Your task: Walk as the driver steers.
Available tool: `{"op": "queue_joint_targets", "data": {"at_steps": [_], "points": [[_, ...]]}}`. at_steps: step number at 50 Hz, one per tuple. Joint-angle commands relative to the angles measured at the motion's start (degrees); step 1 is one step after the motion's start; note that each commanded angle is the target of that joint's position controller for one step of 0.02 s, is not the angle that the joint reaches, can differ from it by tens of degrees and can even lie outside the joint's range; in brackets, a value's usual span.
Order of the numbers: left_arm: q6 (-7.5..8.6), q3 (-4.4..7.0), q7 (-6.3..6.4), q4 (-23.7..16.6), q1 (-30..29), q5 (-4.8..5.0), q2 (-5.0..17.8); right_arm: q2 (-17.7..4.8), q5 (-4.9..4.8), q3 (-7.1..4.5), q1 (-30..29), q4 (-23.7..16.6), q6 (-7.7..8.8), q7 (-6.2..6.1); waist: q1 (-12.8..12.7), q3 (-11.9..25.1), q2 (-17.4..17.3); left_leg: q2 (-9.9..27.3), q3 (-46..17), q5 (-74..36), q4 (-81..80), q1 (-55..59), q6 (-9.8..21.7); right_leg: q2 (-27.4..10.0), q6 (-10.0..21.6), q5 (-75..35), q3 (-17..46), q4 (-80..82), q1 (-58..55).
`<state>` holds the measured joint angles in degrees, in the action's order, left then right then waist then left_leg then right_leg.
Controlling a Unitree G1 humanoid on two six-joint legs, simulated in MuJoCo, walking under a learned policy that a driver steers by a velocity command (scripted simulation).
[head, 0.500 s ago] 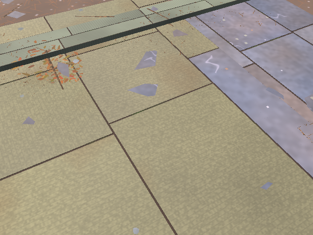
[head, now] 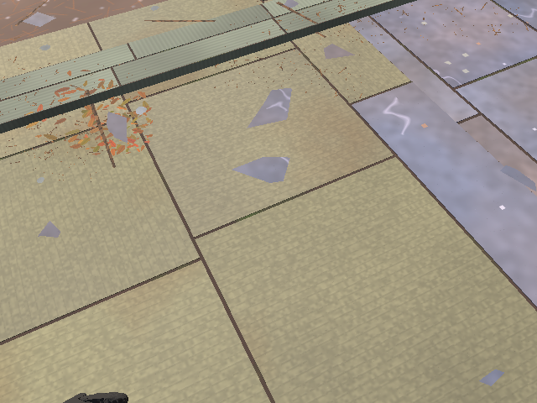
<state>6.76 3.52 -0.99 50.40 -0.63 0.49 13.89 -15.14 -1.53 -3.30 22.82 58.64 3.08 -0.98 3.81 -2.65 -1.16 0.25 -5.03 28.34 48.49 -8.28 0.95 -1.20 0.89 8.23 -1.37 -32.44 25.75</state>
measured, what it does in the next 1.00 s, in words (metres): walks ahead, turning left: left foot, then right foot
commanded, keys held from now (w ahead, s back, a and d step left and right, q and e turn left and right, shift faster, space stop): w+q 1.00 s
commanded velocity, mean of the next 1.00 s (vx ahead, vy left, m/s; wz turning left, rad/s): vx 0.50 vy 0.00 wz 0.56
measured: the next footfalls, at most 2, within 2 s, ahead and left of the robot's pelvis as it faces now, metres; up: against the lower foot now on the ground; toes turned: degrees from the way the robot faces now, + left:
left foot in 0.48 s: +0.38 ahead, +0.18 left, +0.00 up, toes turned +21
right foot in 0.98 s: +0.74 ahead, +0.13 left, +0.00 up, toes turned +37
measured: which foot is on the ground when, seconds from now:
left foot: up 0.00-0.46, down 0.48-1.00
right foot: down 0.00-0.50, up 0.52-0.96, down 0.98-1.00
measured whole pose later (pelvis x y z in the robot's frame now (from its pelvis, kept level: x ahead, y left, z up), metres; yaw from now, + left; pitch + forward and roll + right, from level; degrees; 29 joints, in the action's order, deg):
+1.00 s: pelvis +0.54 +0.14 +0.00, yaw +35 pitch +2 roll -1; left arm 7.8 2.9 -1.4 43.2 -0.3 -0.4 15.4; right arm -17.2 -1.1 -5.3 22.3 45.6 1.9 -1.3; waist 4.3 -0.7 0.1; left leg -4.6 -12.8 27.5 33.8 -4.7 3.1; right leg 1.4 0.6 2.9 1.5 -27.4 26.7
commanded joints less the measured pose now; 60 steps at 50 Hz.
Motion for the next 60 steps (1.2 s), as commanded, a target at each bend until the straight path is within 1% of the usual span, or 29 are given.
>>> {"op": "queue_joint_targets", "data": {"at_steps": [1, 2, 4, 7, 12, 19, 22, 23, 24, 25, 26, 27, 28, 29, 30, 31, 35, 40, 45, 47, 48, 49, 50, 51, 52, 53, 54, 57, 60], "points": [[0.0, 1.8, 0.2, 1.28, 13.85, -0.21, 8.1, -6.53, -1.81, -1.3, -2.81, -6.84, 1.91, -0.21, -7.75, 9.03, 10.71, 3.33, -1.38, -2.24, 26.62, -34.47, 2.48, -20.05, 8.44, 22.33, 30.43, 19.37, -33.05], [0.07, 1.26, 0.06, 1.07, 10.06, -0.39, 6.41, -5.91, -1.17, -1.53, -3.75, -6.81, 1.68, -0.43, -6.0, 5.49, 7.42, 5.62, -0.97, -6.89, 24.21, -31.81, 2.51, -17.61, 7.4, 15.53, 23.23, 20.68, -25.66], [0.27, 0.9, 0.15, 1.55, 7.24, -1.17, 4.87, -4.0, -0.59, -2.06, -2.88, -6.97, 0.4, -0.23, -3.3, 3.03, 8.97, 8.42, -1.26, -11.42, 19.9, -26.16, 2.37, -14.46, 6.39, 7.95, 13.61, 23.37, -17.94], [0.69, 1.45, 0.86, 2.59, 8.47, -1.26, 6.34, -2.76, -0.46, -2.21, -5.32, -9.07, -1.22, 0.07, -2.74, 1.15, 6.34, 9.19, -0.73, -15.53, 17.24, -28.06, 1.57, -14.4, 8.29, 1.45, 6.92, 26.12, -16.09], [0.23, 2.06, 2.05, 2.86, 11.04, -1.48, 8.83, -2.99, 0.03, -2.17, -12.13, -12.27, -1.21, 1.24, -4.04, -1.09, 3.71, 8.49, -0.15, -27.29, 3.96, -32.41, 0.08, -14.17, 8.64, -4.88, -1.47, 27.39, -19.35], [-2.03, 2.96, 2.33, 3.63, 17.79, 0.06, 11.55, -2.04, 0.13, -0.75, -24.54, -18.55, -0.96, 4.02, -8.12, -4.34, 2.69, 6.54, 7.1, -25.39, -9.85, -33.3, 2.24, -16.21, 7.29, -12.82, -9.07, 23.39, -30.02], [-3.19, 3.67, 2.36, 2.71, 16.43, 0.78, 13.91, -4.79, 0.04, -2.0, -21.12, -19.63, -1.33, 4.52, -4.39, 0.08, 5.68, 1.44, 11.8, -17.32, -11.11, -23.64, 5.27, -16.45, 5.6, -39.19, -11.82, 12.64, -32.57], [-3.73, 3.81, 2.41, 2.34, 15.65, 1.0, 14.49, -6.81, -0.2, -3.22, -14.98, -18.46, -1.44, 4.42, -0.65, 3.73, 6.11, -1.34, 13.29, -16.04, -12.1, -15.57, 6.86, -15.65, 4.83, -47.08, -12.81, 3.56, -31.6], [-3.98, 3.5, 2.47, 1.85, 14.93, 1.13, 14.01, -10.2, -0.39, -5.25, -5.11, -15.83, -1.58, 3.75, 4.51, 8.88, 4.78, -3.94, 12.99, -19.62, -15.91, -0.87, 9.14, -13.4, 2.77, -45.06, -14.11, -9.4, -25.68], [-3.45, 2.27, 2.39, 0.43, 16.14, -0.76, 10.54, -15.92, -0.51, -7.19, 2.51, -13.98, -2.24, 2.3, 5.98, 13.79, -4.29, 5.32, -2.59, -18.95, -17.29, 16.15, 12.75, -10.22, -0.24, -18.56, -14.12, -28.43, -9.47], [-1.32, 0.28, 1.77, -3.28, 18.41, -1.17, 3.83, -19.99, -0.32, -7.21, -1.58, -15.87, -1.5, 2.37, -0.89, 19.65, -15.17, 18.11, -38.13, -6.79, -28.02, 30.12, 23.95, 2.98, -3.23, 24.59, -4.57, -46.76, 13.34], [1.17, 1.1, 0.95, -4.33, 11.66, 1.14, 9.0, -14.77, 0.5, -5.43, 0.03, -16.58, -0.62, 2.96, 3.29, 21.22, -6.57, 19.49, -41.41, -5.88, -33.87, 30.41, 22.49, 1.09, -1.57, 23.91, 6.35, -49.91, 19.28], [2.21, 1.31, 0.6, -5.59, 8.35, 2.73, 9.7, -11.76, 0.91, -4.61, -1.47, -16.1, 0.23, 3.01, 2.73, 14.1, -4.75, 17.88, -32.6, -10.24, -33.39, 25.37, 20.08, -1.35, 0.13, 19.21, 5.78, -47.82, 22.68], [2.52, 1.22, 1.0, -4.8, 8.84, 1.83, 9.11, -9.81, 0.66, -4.05, -5.35, -16.61, 0.84, 3.04, -0.24, 9.11, 0.57, 14.99, -24.87, -16.84, -33.0, 16.24, 17.96, -4.13, 0.58, 14.59, 5.94, -42.3, 19.83], [2.12, 1.82, 1.44, -3.95, 9.63, 0.33, 9.86, -7.7, 0.76, -3.41, -9.26, -17.44, 1.07, 2.83, -2.49, 7.26, 0.77, 12.6, -19.31, -22.11, -33.27, 9.09, 16.24, -6.05, 0.28, 11.86, 6.19, -36.8, 15.16], [1.24, 2.13, 1.34, -3.61, 10.95, -0.04, 10.12, -6.87, 1.3, -2.95, -11.32, -18.46, 1.13, 2.53, -4.18, 6.24, -0.26, 11.23, -16.87, -25.34, -34.54, 4.37, 15.77, -6.99, -0.14, 9.98, 6.5, -34.39, 11.45], [-0.8, 1.73, 1.55, -5.76, 7.26, -1.43, 7.68, -9.66, 0.77, -3.54, -8.86, -18.05, 1.48, 1.02, -4.42, 3.67, 0.17, 8.85, -11.61, -32.77, -37.06, -2.48, 16.0, -5.5, -3.8, 2.62, 4.7, -22.49, 10.32], [-0.27, 0.55, 0.69, -9.1, -2.75, -0.73, 5.58, -10.11, 0.44, -3.7, -4.93, -17.02, 0.81, 0.03, -0.53, 1.32, -3.18, 4.92, -8.31, -25.19, -36.32, -5.93, 11.69, -0.93, -4.39, -14.32, 3.55, -1.53, 5.49], [0.78, 1.04, -0.49, -11.2, -5.27, -0.02, 8.38, -9.5, 0.07, -3.65, -1.73, -15.68, 0.05, -0.36, -0.06, 1.51, -4.67, 8.08, -15.09, -23.09, -29.73, 1.08, 10.42, 0.27, -2.53, -11.34, 5.91, 5.18, 3.55], [1.38, 1.55, -0.66, -10.69, -2.14, 0.09, 9.67, -9.7, 0.33, -3.77, -2.28, -16.01, -0.44, -0.67, -1.95, 2.28, -6.57, 8.86, -17.68, -26.52, -25.9, 3.0, 9.68, 0.7, -1.01, -5.57, 5.44, 5.96, -0.21], [1.7, 2.22, -0.44, -9.36, 2.85, -0.11, 10.67, -8.87, 0.39, -3.43, -3.16, -16.53, -0.62, -0.63, -4.65, 4.47, -6.83, 6.94, -17.31, -30.34, -21.72, 2.46, 8.53, 1.28, 0.38, -5.48, 4.2, 8.11, -7.07], [2.02, 3.07, -0.12, -8.19, 10.21, -1.04, 12.85, -6.36, 0.78, -2.42, -3.84, -17.5, -0.52, -0.33, -8.23, 10.92, -4.98, 3.65, -14.63, -30.29, -10.85, -1.56, 6.65, -3.25, 3.23, -5.39, 7.52, 6.63, -19.96], [1.78, 4.24, 0.37, -7.37, 18.76, -2.06, 17.33, -3.05, 0.59, -1.42, 0.86, -18.88, -0.24, -0.27, -8.68, 20.6, 5.86, -3.16, -7.71, -16.84, 8.41, -17.57, 2.49, -15.96, 9.83, 0.83, 24.96, 6.57, -41.46], [0.93, 4.2, -0.14, -5.71, 21.09, -0.98, 16.64, -3.54, -0.65, -0.88, 5.1, -19.81, 0.18, -0.28, -6.95, 24.31, 21.04, -4.7, -4.96, 6.39, 21.85, -31.84, 0.85, -23.8, 14.9, 14.81, 46.58, 13.51, -49.05], [0.52, 2.75, -0.15, -7.03, 18.06, -0.1, 11.25, -9.3, -1.21, -2.16, 2.13, -18.92, 0.04, -0.29, -7.96, 16.19, 12.91, -0.8, -6.29, 3.0, 27.24, -36.95, 0.52, -22.25, 12.72, 23.39, 42.61, 15.68, -43.03], [-0.12, 2.06, 0.14, -7.73, 15.2, -0.26, 8.97, -10.73, -0.7, -2.56, -3.13, -19.81, -0.3, -0.27, -8.36, 9.81, 8.03, 1.36, -3.88, -1.74, 27.65, -37.25, 0.38, -19.89, 10.29, 20.23, 33.29, 16.25, -35.28], [-0.49, 1.63, 0.21, -7.65, 12.43, -0.77, 8.06, -10.04, -0.04, -2.62, -5.75, -20.55, -0.47, -0.21, -7.12, 5.25, 5.43, 3.24, -2.85, -5.39, 25.15, -35.43, 0.26, -17.38, 9.45, 13.32, 26.45, 17.81, -27.45], [-0.14, 1.3, 0.45, -6.64, 10.33, -1.14, 6.88, -6.57, -0.27, -2.48, -5.5, -21.12, -1.45, 0.44, -4.47, 2.32, 7.63, 6.76, -1.74, -9.72, 19.5, -30.1, 0.34, -13.67, 8.89, 3.27, 14.85, 21.97, -18.3], [0.47, 2.08, 0.58, -5.44, 11.22, -0.8, 9.06, -5.06, 0.08, -2.01, -7.98, -23.03, -1.95, 0.54, -4.42, 1.64, 5.72, 7.67, -1.25, -14.21, 14.31, -32.81, -0.62, -14.39, 10.52, -4.23, 8.73, 24.26, -18.68]]}}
